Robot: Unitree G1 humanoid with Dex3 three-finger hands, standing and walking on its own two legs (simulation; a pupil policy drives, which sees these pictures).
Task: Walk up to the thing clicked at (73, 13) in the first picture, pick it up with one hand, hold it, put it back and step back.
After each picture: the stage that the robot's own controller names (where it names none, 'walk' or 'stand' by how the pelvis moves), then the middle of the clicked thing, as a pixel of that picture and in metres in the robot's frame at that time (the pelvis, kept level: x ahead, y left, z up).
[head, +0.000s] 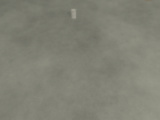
stand; (73, 13) +1.94 +0.09 -0.72
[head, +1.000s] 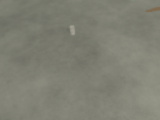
walk; (72, 30) +1.82 +0.25 -0.71
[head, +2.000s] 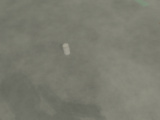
walk; (66, 49) +1.23 +0.27 -0.72
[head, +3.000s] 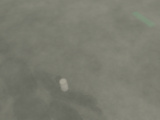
walk; (63, 85) +0.80 +0.23 -0.71
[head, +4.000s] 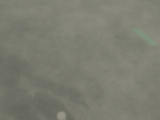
walk; (61, 118) +0.49 +0.15 -0.69
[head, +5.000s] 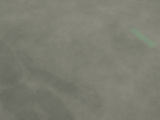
stand; out of the picture +0.38 +0.18 -0.71
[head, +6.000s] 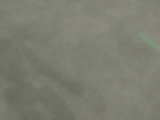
stand; out of the picture +0.37 +0.16 -0.72
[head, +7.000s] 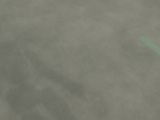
stand; out of the picture +0.36 +0.15 -0.72
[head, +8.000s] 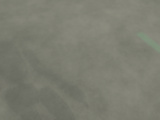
stand; out of the picture +0.37 +0.16 -0.73
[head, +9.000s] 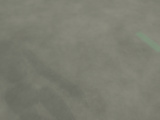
stand; out of the picture +0.36 +0.17 -0.73
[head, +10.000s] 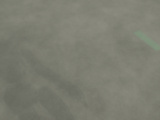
stand; out of the picture +0.36 +0.17 -0.73
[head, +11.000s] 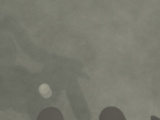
go down; (45, 91) +0.40 +0.19 -0.52
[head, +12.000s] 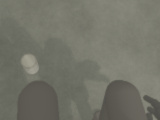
go down; (30, 64) +0.44 +0.23 -0.32
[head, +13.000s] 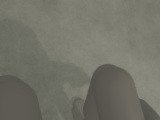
close in; out of the picture +0.42 +0.26 -0.24
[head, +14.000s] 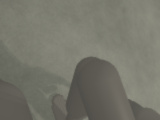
close; out of the picture +0.41 +0.28 -0.22
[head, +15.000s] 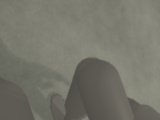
lift; out of the picture +0.40 +0.29 -0.22
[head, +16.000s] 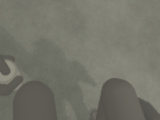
lift; (7, 76) +0.33 +0.25 -0.09
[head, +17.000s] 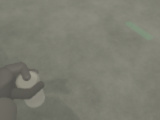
hold; (31, 90) +0.33 +0.17 +0.03
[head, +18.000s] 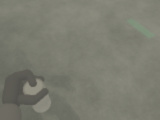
hold; (38, 96) +0.32 +0.17 -0.02
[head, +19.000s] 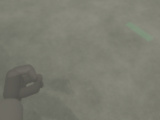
crouch; out of the picture +0.29 +0.16 -0.36
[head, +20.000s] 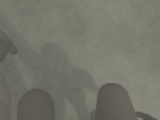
crouch; out of the picture -0.04 +0.25 -0.39
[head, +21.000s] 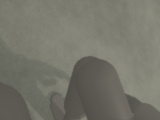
lower; out of the picture -0.32 +0.09 -0.25
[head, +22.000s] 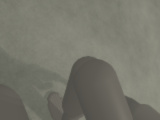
lower; out of the picture -0.55 -0.05 -0.25
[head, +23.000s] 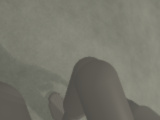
lower; out of the picture -0.77 -0.18 -0.25
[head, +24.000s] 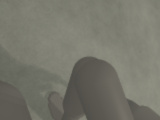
lower; out of the picture -0.99 -0.30 -0.25
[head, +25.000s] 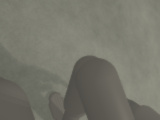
loosen; out of the picture -1.19 -0.41 -0.25
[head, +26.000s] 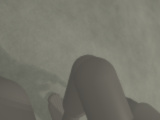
withdraw; out of the picture -1.40 -0.52 -0.24
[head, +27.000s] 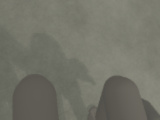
walk; out of the picture -1.65 -0.43 -0.32
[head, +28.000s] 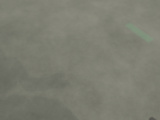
stand; out of the picture -2.03 -0.15 -0.67
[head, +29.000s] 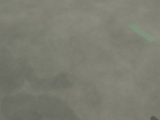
stand; out of the picture -2.22 -0.14 -0.69
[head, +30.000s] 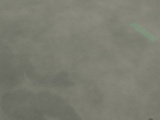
stand; out of the picture -2.42 -0.20 -0.70
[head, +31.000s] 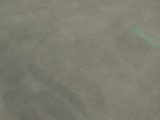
stand; out of the picture -2.60 -0.22 -0.74
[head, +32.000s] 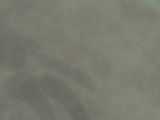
walk; out of the picture -2.69 -0.27 -0.72
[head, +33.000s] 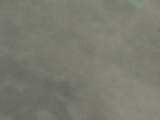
walk; out of the picture -2.58 -0.42 -0.73
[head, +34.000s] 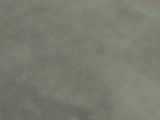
stand; out of the picture -2.53 -0.29 -0.73
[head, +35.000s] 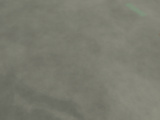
stand; out of the picture -2.71 -0.37 -0.75
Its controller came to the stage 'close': yes
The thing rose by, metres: 0.69
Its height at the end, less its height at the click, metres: -0.02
